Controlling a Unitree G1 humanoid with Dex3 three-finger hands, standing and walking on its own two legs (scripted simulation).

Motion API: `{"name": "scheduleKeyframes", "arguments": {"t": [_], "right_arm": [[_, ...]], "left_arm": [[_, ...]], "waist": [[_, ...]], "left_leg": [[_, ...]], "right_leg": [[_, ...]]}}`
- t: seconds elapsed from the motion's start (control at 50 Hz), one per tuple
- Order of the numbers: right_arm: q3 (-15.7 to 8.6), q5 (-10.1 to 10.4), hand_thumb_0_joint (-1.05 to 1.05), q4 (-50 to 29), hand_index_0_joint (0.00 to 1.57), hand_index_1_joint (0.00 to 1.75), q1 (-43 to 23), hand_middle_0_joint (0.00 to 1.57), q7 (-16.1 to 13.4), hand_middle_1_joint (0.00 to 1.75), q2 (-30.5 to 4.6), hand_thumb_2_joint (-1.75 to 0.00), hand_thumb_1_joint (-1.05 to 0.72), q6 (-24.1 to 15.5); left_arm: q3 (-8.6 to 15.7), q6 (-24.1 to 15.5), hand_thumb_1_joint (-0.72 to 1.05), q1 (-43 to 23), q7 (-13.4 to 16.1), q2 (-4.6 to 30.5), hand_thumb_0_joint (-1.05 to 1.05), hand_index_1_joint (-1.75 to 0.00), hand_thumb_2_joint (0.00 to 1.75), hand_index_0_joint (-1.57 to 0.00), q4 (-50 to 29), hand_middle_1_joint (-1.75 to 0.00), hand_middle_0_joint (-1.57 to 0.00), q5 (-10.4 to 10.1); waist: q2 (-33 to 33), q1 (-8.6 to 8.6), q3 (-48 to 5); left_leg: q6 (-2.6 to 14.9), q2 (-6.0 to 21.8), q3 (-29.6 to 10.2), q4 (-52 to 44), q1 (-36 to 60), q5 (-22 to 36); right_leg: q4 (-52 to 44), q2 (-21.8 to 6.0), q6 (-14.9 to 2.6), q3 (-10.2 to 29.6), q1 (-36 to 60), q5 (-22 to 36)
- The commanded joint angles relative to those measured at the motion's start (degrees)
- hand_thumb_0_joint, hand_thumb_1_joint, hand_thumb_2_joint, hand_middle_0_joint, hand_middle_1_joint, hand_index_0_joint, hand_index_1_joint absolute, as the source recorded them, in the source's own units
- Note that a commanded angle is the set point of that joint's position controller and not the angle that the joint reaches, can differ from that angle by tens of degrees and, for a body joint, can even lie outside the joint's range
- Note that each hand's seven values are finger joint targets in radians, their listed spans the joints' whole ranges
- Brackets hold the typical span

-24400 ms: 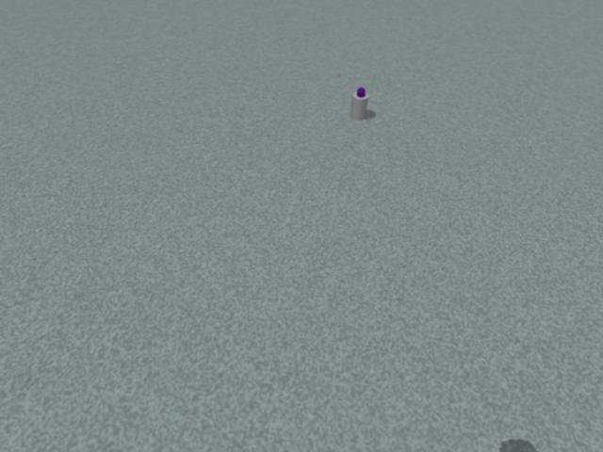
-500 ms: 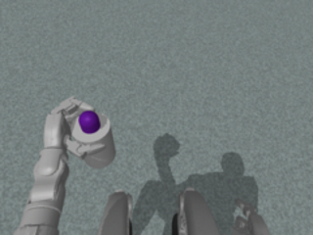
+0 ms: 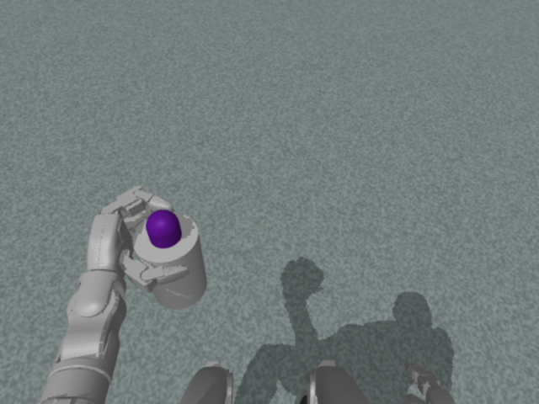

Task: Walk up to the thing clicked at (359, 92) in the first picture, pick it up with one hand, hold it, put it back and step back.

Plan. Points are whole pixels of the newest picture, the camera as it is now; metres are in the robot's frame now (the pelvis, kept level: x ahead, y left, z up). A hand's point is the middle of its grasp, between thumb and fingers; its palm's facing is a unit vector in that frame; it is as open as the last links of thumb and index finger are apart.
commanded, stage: lift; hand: left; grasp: from the side
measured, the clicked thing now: (171, 254) +0.34 +0.16 -0.02
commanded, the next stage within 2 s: hold in 0.60 s
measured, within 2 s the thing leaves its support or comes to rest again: neither
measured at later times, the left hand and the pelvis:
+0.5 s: hand (157, 220) +0.36 +0.16 +0.06, palm faces +0.04 -1.00 -0.02, open 10.6 cm; pelvis +0.02 -0.01 +0.03, yaw +0 degrees
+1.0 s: hand (152, 216) +0.35 +0.16 +0.08, palm faces +0.03 -1.00 -0.03, open 10.6 cm; pelvis +0.02 +0.00 +0.05, yaw +0 degrees
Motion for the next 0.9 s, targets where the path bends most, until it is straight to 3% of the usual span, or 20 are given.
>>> {"name": "scheduleKeyframes", "arguments": {"t": [0.0, 0.12, 0.16, 0.3, 0.32, 0.36, 0.38, 0.4, 0.42, 0.46, 0.5, 0.56, 0.58, 0.6, 0.62, 0.68, 0.72, 0.74, 0.78, 0.88], "right_arm": [[-3.0, -0.2, 0.00, -5.8, 0.20, 0.30, 1.7, 0.20, -0.9, 0.30, -8.4, -0.90, -0.91, -2.2], [-3.0, -0.3, 0.00, -6.2, 0.20, 0.30, 1.4, 0.20, -0.8, 0.30, -8.1, -0.90, -0.91, -2.0], [-3.1, -0.4, 0.00, -5.9, 0.20, 0.30, 1.4, 0.20, -1.0, 0.30, -8.0, -0.90, -0.91, -1.8], [-3.1, -0.6, 0.00, -5.8, 0.20, 0.30, 1.5, 0.20, -1.4, 0.30, -7.9, -0.90, -0.91, -1.7], [-3.3, -0.6, 0.00, -5.6, 0.20, 0.30, 1.9, 0.20, -1.6, 0.30, -8.1, -0.90, -0.91, -1.6], [-3.0, -0.6, 0.00, -6.0, 0.20, 0.30, 1.8, 0.20, -1.7, 0.30, -7.9, -0.90, -0.91, -1.4], [-3.1, -0.8, 0.00, -5.5, 0.20, 0.30, 2.1, 0.20, -1.7, 0.30, -7.8, -0.90, -0.91, -1.3], [-3.0, -0.8, 0.00, -5.6, 0.20, 0.30, 1.9, 0.20, -1.7, 0.30, -7.8, -0.90, -0.91, -1.2], [-3.1, -0.7, 0.00, -5.3, 0.20, 0.30, 2.2, 0.20, -1.9, 0.30, -7.9, -0.90, -0.91, -1.2], [-3.1, -0.8, 0.00, -5.4, 0.20, 0.30, 2.0, 0.20, -1.9, 0.30, -8.0, -0.90, -0.91, -1.0], [-3.2, -0.9, 0.00, -5.3, 0.20, 0.30, 2.2, 0.20, -1.8, 0.30, -7.8, -0.90, -0.91, -0.8], [-3.1, -0.9, 0.00, -5.9, 0.20, 0.30, 0.9, 0.20, -1.8, 0.30, -7.7, -0.90, -0.90, -0.8], [-3.2, -0.9, 0.00, -5.9, 0.20, 0.30, 1.4, 0.20, -1.8, 0.30, -7.8, -0.90, -0.90, -0.7], [-3.5, -0.7, 0.00, -5.6, 0.20, 0.30, 1.7, 0.20, -1.9, 0.30, -8.3, -0.90, -0.91, -0.7], [-3.5, -0.9, 0.00, -5.7, 0.20, 0.30, 1.6, 0.20, -2.0, 0.30, -8.1, -0.90, -0.91, -0.5], [-3.5, -0.8, 0.00, -5.9, 0.20, 0.30, 1.4, 0.20, -1.7, 0.30, -8.2, -0.90, -0.91, -0.8], [-3.7, -0.9, 0.00, -6.0, 0.20, 0.30, 1.6, 0.20, -1.7, 0.30, -8.3, -0.90, -0.92, -0.7], [-3.4, -0.9, 0.00, -6.0, 0.20, 0.30, 1.6, 0.20, -1.6, 0.30, -8.2, -0.90, -0.92, -0.5], [-3.5, -1.0, 0.00, -5.8, 0.20, 0.30, 1.8, 0.20, -1.7, 0.30, -8.0, -0.90, -0.92, -0.5], [-3.5, -0.9, 0.00, -5.8, 0.20, 0.30, 1.1, 0.20, -1.8, 0.30, -8.0, -0.90, -0.92, -0.8]], "left_arm": [[3.9, -7.5, 0.00, -20.6, -0.4, 7.5, 0.00, -1.41, 1.22, -1.26, -18.3, -1.42, -1.23, -2.6], [4.4, -7.8, 0.02, -19.7, -1.6, 7.0, 0.00, -1.42, 1.24, -1.27, -16.0, -1.43, -1.24, -3.2], [5.8, -8.4, 0.03, -21.5, -1.6, 9.0, 0.00, -1.41, 1.25, -1.26, -17.6, -1.42, -1.23, -2.9], [4.5, -8.8, 0.02, -21.6, -2.3, 7.0, 0.00, -1.40, 1.23, -1.24, -16.5, -1.40, -1.22, -3.2], [6.5, -9.2, 0.03, -23.4, -2.1, 9.6, 0.00, -1.41, 1.24, -1.25, -19.6, -1.41, -1.22, -3.1], [5.0, -9.2, 0.02, -21.9, -2.6, 8.1, 0.00, -1.42, 1.24, -1.26, -18.4, -1.43, -1.23, -3.2], [6.0, -9.1, 0.02, -20.7, -2.6, 8.4, 0.00, -1.41, 1.23, -1.26, -17.7, -1.42, -1.23, -3.4], [4.3, -8.7, 0.02, -18.6, -3.1, 6.2, 0.00, -1.41, 1.24, -1.25, -14.4, -1.42, -1.22, -3.5], [5.4, -9.0, 0.02, -22.5, -3.0, 8.1, 0.00, -1.41, 1.24, -1.25, -18.7, -1.42, -1.23, -3.7], [5.0, -8.5, 0.04, -19.0, -2.7, 6.7, 0.00, -1.43, 1.25, -1.27, -14.3, -1.44, -1.24, -3.2], [6.4, -9.1, 0.03, -22.3, -2.6, 8.9, 0.00, -1.43, 1.25, -1.27, -18.2, -1.44, -1.24, -3.1], [5.2, -9.1, 0.06, -22.1, -2.9, 7.2, 0.00, -1.43, 1.26, -1.28, -17.1, -1.44, -1.25, -3.2], [4.2, -8.8, 0.05, -20.0, -3.1, 5.7, 0.00, -1.43, 1.25, -1.27, -13.8, -1.44, -1.24, -3.1], [6.1, -9.3, 0.06, -22.3, -3.1, 8.6, 0.00, -1.42, 1.24, -1.26, -17.7, -1.43, -1.24, -3.1], [5.7, -9.2, 0.07, -21.8, -3.3, 8.8, 0.00, -1.42, 1.24, -1.28, -17.9, -1.43, -1.25, -2.8], [4.2, -8.6, 0.03, -18.8, -3.7, 5.3, 0.00, -1.46, 1.26, -1.30, -12.7, -1.47, -1.27, -3.5], [5.8, -9.4, 0.00, -23.5, -3.7, 8.3, 0.00, -1.38, 1.14, -1.26, -18.0, -1.39, -1.23, -3.4], [4.5, -9.1, 0.00, -20.8, -3.9, 6.7, 0.00, -1.36, 1.13, -1.25, -15.0, -1.38, -1.22, -3.2], [5.8, -9.6, 0.01, -22.6, -3.4, 8.5, 0.00, -1.37, 1.13, -1.26, -19.1, -1.39, -1.23, -3.0], [4.4, -9.0, 0.02, -21.8, -3.1, 6.4, 0.00, -1.36, 1.12, -1.24, -15.3, -1.37, -1.21, -2.9]], "waist": [[3.9, -0.27, -22.9], [3.4, 0.03, -20.5], [3.9, 0.45, -21.0], [3.8, -0.23, -19.7], [5.2, 0.74, -20.9], [4.1, 0.03, -20.3], [3.8, 0.49, -21.1], [2.5, -0.36, -19.7], [4.4, 0.16, -21.1], [2.4, 0.07, -18.9], [4.5, 0.72, -20.3], [4.2, 0.36, -16.1], [3.1, -0.17, -17.1], [4.5, 0.74, -18.1], [5.2, 0.87, -19.1], [2.6, 0.09, -16.4], [5.2, 0.56, -18.4], [4.0, 0.26, -17.8], [4.5, 0.87, -18.9], [3.1, 0.15, -16.0]], "left_leg": [[0.66, -2.3, -0.8, -12.5, 17.2, 14.7], [0.64, -2.4, -0.3, -15.0, 18.9, 16.6], [0.71, -2.5, 0.0, -15.7, 19.4, 16.5], [0.73, -2.4, 0.6, -17.0, 22.5, 20.7], [0.59, -2.4, 0.6, -17.6, 23.5, 21.0], [0.72, -2.5, 0.8, -17.9, 23.6, 21.2], [0.77, -2.6, 0.9, -17.8, 23.5, 21.7], [0.82, -2.5, 1.0, -18.0, 23.5, 22.3], [0.80, -2.5, 1.1, -18.0, 24.6, 23.7], [0.80, -2.3, 0.9, -18.9, 24.7, 23.9], [0.61, -2.4, 1.0, -19.4, 25.7, 23.6], [0.58, -2.6, 1.2, -20.7, 24.8, 20.7], [0.42, -2.3, 0.8, -20.8, 26.1, 22.2], [0.27, -2.1, 0.7, -21.3, 27.1, 23.0], [0.24, -2.3, 0.8, -21.3, 27.9, 23.6], [0.34, -2.1, 0.8, -21.7, 27.2, 24.1], [0.19, -2.1, 0.8, -21.9, 29.1, 24.8], [0.10, -2.0, 0.4, -22.1, 29.1, 25.2], [0.27, -2.3, 1.0, -22.2, 29.3, 24.9], [0.34, -2.2, 1.0, -23.3, 29.3, 23.5]], "right_leg": [[-10.3, 2.5, -1.75, 0.7, 14.3, 14.6], [-12.7, 2.6, -1.72, 0.7, 17.8, 16.6], [-13.5, 2.4, -1.65, 1.0, 19.5, 16.9], [-15.2, 2.5, -1.56, 1.3, 22.5, 21.2], [-15.4, 2.4, -1.74, 1.3, 23.2, 21.1], [-16.2, 2.4, -1.58, 1.4, 24.5, 21.7], [-16.4, 2.3, -1.48, 1.5, 25.9, 22.7], [-16.6, 2.4, -1.43, 1.5, 25.5, 23.5], [-16.6, 2.3, -1.44, 1.6, 26.1, 24.8], [-17.1, 2.4, -1.47, 1.3, 26.3, 24.6], [-17.6, 2.3, -1.56, 1.4, 27.3, 23.9], [-18.7, 2.3, -1.53, 1.3, 26.2, 21.5], [-18.5, 2.6, -1.63, 1.0, 26.4, 22.3], [-18.3, 2.5, -1.79, 0.9, 26.6, 22.4], [-18.6, 2.5, -1.80, 1.0, 27.2, 22.9], [-19.0, 2.6, -1.66, 0.9, 27.4, 23.5], [-19.2, 2.6, -1.76, 1.0, 27.5, 23.7], [-19.2, 2.7, -1.82, 0.7, 27.5, 23.5], [-19.7, 2.4, -1.72, 1.1, 29.2, 24.2], [-20.6, 2.5, -1.52, 1.0, 28.7, 23.3]]}}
